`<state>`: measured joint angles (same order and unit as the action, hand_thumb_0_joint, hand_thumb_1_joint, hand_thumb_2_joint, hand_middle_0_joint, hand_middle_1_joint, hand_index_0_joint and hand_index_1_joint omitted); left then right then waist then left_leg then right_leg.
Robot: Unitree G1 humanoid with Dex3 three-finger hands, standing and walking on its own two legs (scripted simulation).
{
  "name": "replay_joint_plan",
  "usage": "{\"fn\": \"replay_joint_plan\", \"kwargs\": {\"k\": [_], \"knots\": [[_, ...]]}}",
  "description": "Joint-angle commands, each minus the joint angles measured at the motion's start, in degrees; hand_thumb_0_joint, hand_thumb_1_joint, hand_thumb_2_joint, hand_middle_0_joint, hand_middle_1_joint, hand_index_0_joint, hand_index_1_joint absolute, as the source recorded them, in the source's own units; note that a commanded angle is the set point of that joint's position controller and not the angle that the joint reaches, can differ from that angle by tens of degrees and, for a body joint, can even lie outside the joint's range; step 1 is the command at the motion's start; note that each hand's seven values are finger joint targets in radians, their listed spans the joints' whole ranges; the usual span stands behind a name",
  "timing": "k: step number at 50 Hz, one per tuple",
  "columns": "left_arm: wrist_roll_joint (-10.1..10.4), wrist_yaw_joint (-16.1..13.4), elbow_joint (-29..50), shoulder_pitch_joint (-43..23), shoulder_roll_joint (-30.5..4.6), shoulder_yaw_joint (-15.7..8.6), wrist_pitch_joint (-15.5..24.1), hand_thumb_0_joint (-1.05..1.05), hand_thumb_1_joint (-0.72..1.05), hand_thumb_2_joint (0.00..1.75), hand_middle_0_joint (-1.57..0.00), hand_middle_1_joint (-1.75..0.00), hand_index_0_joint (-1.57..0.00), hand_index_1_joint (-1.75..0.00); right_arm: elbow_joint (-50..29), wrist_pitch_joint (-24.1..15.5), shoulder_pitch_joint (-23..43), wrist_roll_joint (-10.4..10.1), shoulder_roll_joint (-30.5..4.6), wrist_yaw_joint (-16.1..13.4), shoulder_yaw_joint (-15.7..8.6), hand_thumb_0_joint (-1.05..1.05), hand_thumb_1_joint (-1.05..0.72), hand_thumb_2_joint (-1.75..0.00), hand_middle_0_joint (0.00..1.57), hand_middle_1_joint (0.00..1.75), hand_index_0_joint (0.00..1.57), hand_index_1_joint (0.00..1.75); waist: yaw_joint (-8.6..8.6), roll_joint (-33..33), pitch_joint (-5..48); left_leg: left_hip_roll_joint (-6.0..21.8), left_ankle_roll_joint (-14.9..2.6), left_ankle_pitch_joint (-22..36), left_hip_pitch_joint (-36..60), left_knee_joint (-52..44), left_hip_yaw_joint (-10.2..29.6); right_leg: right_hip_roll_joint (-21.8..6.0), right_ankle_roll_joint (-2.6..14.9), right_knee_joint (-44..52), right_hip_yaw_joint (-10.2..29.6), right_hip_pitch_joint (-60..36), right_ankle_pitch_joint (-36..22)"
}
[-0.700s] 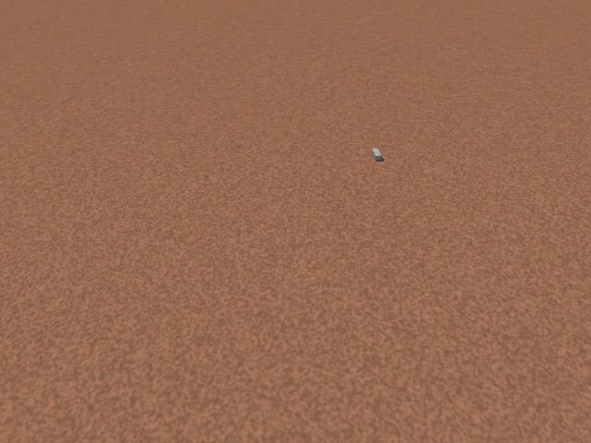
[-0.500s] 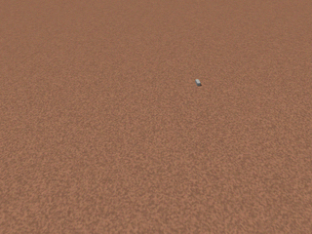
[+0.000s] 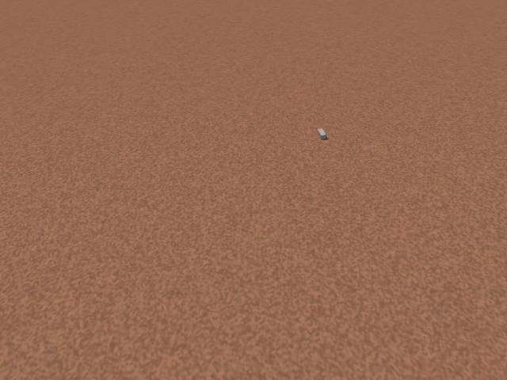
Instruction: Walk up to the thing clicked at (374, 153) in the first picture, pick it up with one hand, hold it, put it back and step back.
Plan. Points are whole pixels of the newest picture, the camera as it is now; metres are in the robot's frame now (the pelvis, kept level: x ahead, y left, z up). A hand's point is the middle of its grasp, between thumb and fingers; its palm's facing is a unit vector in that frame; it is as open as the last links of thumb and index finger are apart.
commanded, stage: stand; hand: left
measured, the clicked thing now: (321, 133) +1.69 -0.32 -0.77
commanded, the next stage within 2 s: walk up in 0.42 s
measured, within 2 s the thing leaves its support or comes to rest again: neither
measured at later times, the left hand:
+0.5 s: hand out of the picture +0.07 +0.26 -0.15, palm faces -0.08 -0.94 -0.33, open 7.4 cm
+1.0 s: hand (160, 308) +0.29 +0.23 -0.14, palm faces -0.36 -0.82 -0.45, open 7.4 cm
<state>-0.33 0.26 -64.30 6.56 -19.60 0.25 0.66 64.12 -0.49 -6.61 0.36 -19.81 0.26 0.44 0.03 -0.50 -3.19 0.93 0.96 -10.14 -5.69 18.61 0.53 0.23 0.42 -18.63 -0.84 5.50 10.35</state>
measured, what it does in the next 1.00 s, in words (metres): walks ahead, turning right: right foot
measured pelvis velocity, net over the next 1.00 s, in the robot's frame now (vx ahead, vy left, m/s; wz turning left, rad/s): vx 0.18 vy -0.03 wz -0.45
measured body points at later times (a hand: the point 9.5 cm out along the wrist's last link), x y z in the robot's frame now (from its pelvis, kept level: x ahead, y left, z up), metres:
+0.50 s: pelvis +0.00 +0.00 +0.00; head +0.01 -0.01 +0.45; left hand +0.08 +0.30 -0.13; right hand +0.08 -0.31 -0.13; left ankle +0.00 +0.13 -0.74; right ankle +0.00 -0.11 -0.75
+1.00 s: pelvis +0.18 -0.03 -0.02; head +0.16 -0.06 +0.43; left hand +0.31 +0.27 -0.11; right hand +0.19 -0.38 -0.12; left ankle +0.36 +0.06 -0.70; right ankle +0.08 -0.18 -0.75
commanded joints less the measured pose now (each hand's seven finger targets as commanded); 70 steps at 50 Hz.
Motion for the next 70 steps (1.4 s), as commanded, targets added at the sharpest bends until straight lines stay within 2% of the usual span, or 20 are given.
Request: {"fn": "replay_joint_plan", "kwargs": {"k": [1, 20, 21, 22, 24, 25, 26, 29, 34, 36, 38, 44, 50, 52, 54, 55, 57, 59, 62, 70], "knots": [[-0.3, -0.8, 3.7, -2.3, -12.3, -2.4, 1.3, 0.00, 0.90, 0.90, -0.20, -0.30, -0.20, -0.30, -3.4, -1.3, 2.8, 0.1, -12.1, -0.8, -2.4, 0.00, -0.90, -0.90, 0.20, 0.30, 0.20, 0.30, 0.16, 0.3, 4.3, 6.4, -2.27, 6.3, 0.2, -2.9, 4.8, -7.7, 1.03, 3.5, 5.6, 0.3, -7.0], [-0.3, -0.7, 3.7, -2.1, -12.7, -2.4, 1.3, 0.00, 0.90, 0.90, -0.20, -0.30, -0.20, -0.30, -3.4, -1.3, 2.6, 0.2, -12.3, -0.8, -2.4, 0.00, -0.90, -0.90, 0.20, 0.30, 0.20, 0.30, 0.25, 0.5, 4.3, 6.3, -2.16, 6.2, 0.5, -3.2, 5.0, -7.7, 1.13, 3.6, 5.7, 0.6, -5.8], [-1.2, 1.7, 8.9, 4.7, -19.8, -6.9, 1.2, 0.00, 0.90, 0.90, -0.20, -0.30, -0.20, -0.30, -11.3, -2.8, 3.9, 2.3, -20.7, 1.9, -8.2, 0.00, -0.90, -0.90, 0.20, 0.30, 0.20, 0.30, -0.69, -4.3, 6.1, 5.1, -5.06, -23.7, 7.7, 9.0, 0.2, -7.3, 4.77, 0.9, 16.6, 13.4, 20.1], [-1.4, 2.5, 9.5, 2.7, -18.8, -6.6, 1.1, 0.00, 0.90, 0.90, -0.20, -0.30, -0.20, -0.30, -10.9, -2.7, 2.3, 2.6, -19.6, 2.7, -8.3, 0.00, -0.90, -0.90, 0.20, 0.30, 0.20, 0.30, -2.41, -1.8, 2.7, 5.0, -6.74, -32.3, 8.7, 9.8, 2.6, -7.5, 4.14, 2.5, 19.1, 24.3, 28.8], [-1.3, 3.2, 15.3, -11.5, -14.9, -6.8, 1.5, 0.00, 0.90, 0.90, -0.20, -0.30, -0.20, -0.30, -10.6, -2.5, -6.7, 1.9, -18.7, 3.5, -9.0, 0.00, -0.90, -0.90, 0.20, 0.30, 0.20, 0.30, -10.22, -2.6, -1.3, 11.0, -9.76, -33.5, 19.5, -1.5, 8.2, -2.8, -0.04, -5.8, 10.1, 44.0, 21.7], [-0.9, 3.0, 16.7, -13.7, -12.2, -6.4, 1.9, 0.00, 0.90, 0.90, -0.20, -0.30, -0.20, -0.30, -10.5, -2.8, -9.4, 2.0, -20.8, 3.0, -10.2, 0.00, -0.90, -0.90, 0.20, 0.30, 0.20, 0.30, -11.89, -15.0, 0.5, 23.2, -12.96, -31.6, 21.8, -10.4, 19.9, 0.6, 0.83, -26.4, 1.2, 48.3, 16.4], [-1.3, 2.7, 16.8, -9.8, -14.9, -6.9, 2.0, 0.00, 0.90, 0.90, -0.20, -0.30, -0.20, -0.30, -13.7, -3.1, -3.8, 1.8, -21.7, 3.0, -10.6, 0.00, -0.90, -0.90, 0.20, 0.30, 0.20, 0.30, -8.00, -10.5, 1.8, 29.0, -15.24, -26.9, 16.1, -11.8, 21.5, -6.0, 0.93, -32.7, 2.3, 43.7, 17.5], [-0.2, 4.5, 13.6, 3.3, -16.0, -7.2, 1.0, 0.00, 0.90, 0.90, -0.20, -0.30, -0.20, -0.30, -18.4, -3.5, 5.9, 2.6, -19.3, 3.4, -9.7, 0.00, -0.90, -0.90, 0.20, 0.30, 0.20, 0.30, 0.57, -6.7, 3.0, 23.1, -12.83, -28.3, 5.5, -11.5, 8.8, -9.9, -0.04, -32.7, 2.0, 29.4, 13.8], [0.0, 4.8, 10.5, 16.4, -17.2, -9.0, 2.0, 0.00, 0.90, 0.90, -0.20, -0.30, -0.20, -0.30, -21.5, -2.1, 11.2, 3.4, -18.2, 4.8, -9.5, 0.00, -0.90, -0.90, 0.20, 0.30, 0.20, 0.30, 5.86, 0.2, 2.2, 10.7, -7.92, -29.3, -16.6, 11.0, -12.4, -4.8, -0.52, -19.0, -9.0, -1.3, 2.5], [-0.6, 2.4, 8.6, 30.3, -23.7, -11.3, 3.0, 0.00, 0.90, 0.90, -0.20, -0.30, -0.20, -0.30, -24.3, -1.7, 11.7, 3.4, -12.6, 5.4, -7.2, 0.00, -0.90, -0.90, 0.20, 0.30, 0.20, 0.30, 12.70, 22.2, 1.2, 0.3, -3.87, -30.4, -39.2, 45.9, -12.8, -8.7, 6.84, -6.6, 11.6, -13.6, 24.9], [0.2, 0.8, 14.1, 20.2, -26.9, -10.3, 3.6, 0.00, 0.90, 0.90, -0.20, -0.30, -0.20, -0.30, -27.4, -2.2, 14.0, 2.0, -14.9, 6.6, -7.2, 0.00, -0.90, -0.90, 0.20, 0.30, 0.20, 0.30, 6.52, 12.6, -0.4, 1.9, -0.90, -24.8, -45.5, 53.3, 6.8, -25.4, 17.01, 15.7, 55.5, -4.4, 49.2], [0.8, -1.5, 17.5, 7.9, -24.4, -8.4, 5.8, 0.00, 0.90, 0.90, -0.20, -0.30, -0.20, -0.30, -22.5, -1.1, 2.1, 2.0, -19.5, 7.7, -8.4, 0.00, -0.90, -0.90, 0.20, 0.30, 0.20, 0.30, -1.68, 8.4, -2.1, 6.5, -0.91, -8.2, -28.9, 39.7, 5.1, -15.1, 9.50, 7.8, 23.4, 11.2, 25.5], [0.1, -1.8, 18.2, 8.3, -25.8, -8.9, 7.2, 0.00, 0.90, 0.90, -0.20, -0.30, -0.20, -0.30, -26.3, -0.5, 3.4, 2.3, -18.1, 9.4, -8.8, 0.00, -0.90, -0.90, 0.20, 0.30, 0.20, 0.30, -2.35, 5.6, -1.5, 5.7, -0.42, 0.2, -20.3, 26.4, 1.4, -10.6, 8.58, 4.5, 13.9, 16.7, 16.3], [-0.2, -1.9, 18.2, 5.6, -25.6, -8.6, 6.8, 0.00, 0.90, 0.90, -0.20, -0.30, -0.20, -0.30, -24.9, -0.5, -1.3, 2.0, -17.8, 9.0, -9.4, 0.00, -0.90, -0.90, 0.20, 0.30, 0.20, 0.30, -4.93, 7.0, 0.4, 4.4, -0.58, -0.3, -8.3, 24.0, -1.8, -9.9, 7.91, 0.0, 11.2, 21.8, 14.4], [-0.9, -2.4, 19.1, 2.2, -23.5, -7.8, 6.0, 0.00, 0.90, 0.90, -0.20, -0.30, -0.20, -0.30, -21.3, -0.5, -15.3, 2.0, -19.7, 7.9, -11.3, 0.00, -0.90, -0.90, 0.20, 0.30, 0.20, 0.30, -12.79, 1.2, 4.1, 3.5, -1.46, -4.3, 8.8, 20.8, -0.3, -8.5, 5.65, -19.2, 9.5, 30.9, 11.3], [-1.1, -2.9, 19.2, 4.8, -18.0, -6.1, 5.9, 0.00, 0.90, 0.90, -0.20, -0.30, -0.20, -0.30, -19.2, -1.1, -23.9, 2.6, -23.8, 6.6, -12.7, 0.00, -0.90, -0.90, 0.20, 0.30, 0.20, 0.30, -16.69, -15.3, 7.8, 6.8, -2.06, -21.7, 15.3, 11.2, 8.9, -1.2, 3.73, -43.9, 3.2, 37.0, 11.8], [0.2, -3.6, 19.7, 12.1, -16.4, -4.0, 5.7, 0.00, 0.90, 0.90, -0.20, -0.30, -0.20, -0.30, -23.5, -2.4, -10.9, 0.1, -29.0, 4.6, -12.8, 0.00, -0.90, -0.90, 0.20, 0.30, 0.20, 0.30, -6.42, -23.0, 5.0, 23.1, -6.54, -46.8, 2.6, -14.1, 45.5, 1.2, 5.08, -64.8, 5.7, 44.1, 19.5], [1.1, -2.9, 15.5, 13.3, -21.7, -5.7, 5.3, 0.00, 0.90, 0.90, -0.20, -0.30, -0.20, -0.30, -26.1, -2.4, -1.1, 0.5, -24.2, 4.5, -11.3, 0.00, -0.90, -0.90, 0.20, 0.30, 0.20, 0.30, -1.72, -11.4, 2.5, 21.7, -8.90, -42.1, -8.2, -10.3, 34.5, -6.5, 3.65, -60.6, 5.0, 37.0, 9.4], [2.0, -0.8, 12.3, 13.4, -22.6, -7.2, 4.2, 0.00, 0.90, 0.90, -0.20, -0.30, -0.20, -0.30, -24.8, -2.7, -3.9, 1.5, -19.3, 4.6, -9.6, 0.00, -0.90, -0.90, 0.20, 0.30, 0.20, 0.30, -2.64, -12.0, 2.6, 13.5, -10.68, -25.7, -8.2, -3.6, 13.3, -7.3, 0.51, -45.6, 1.0, 31.1, 6.9], [1.3, 0.0, 16.7, 2.6, -16.3, -6.2, 3.7, 0.00, 0.90, 0.90, -0.20, -0.30, -0.20, -0.30, -24.6, -2.0, -9.0, 2.6, -19.1, 4.9, -9.8, 0.00, -0.90, -0.90, 0.20, 0.30, 0.20, 0.30, -4.54, -5.7, 2.2, 14.6, -10.98, 3.0, -3.1, -0.9, -0.6, -4.8, 1.28, -23.7, -4.5, 22.7, 2.8]]}}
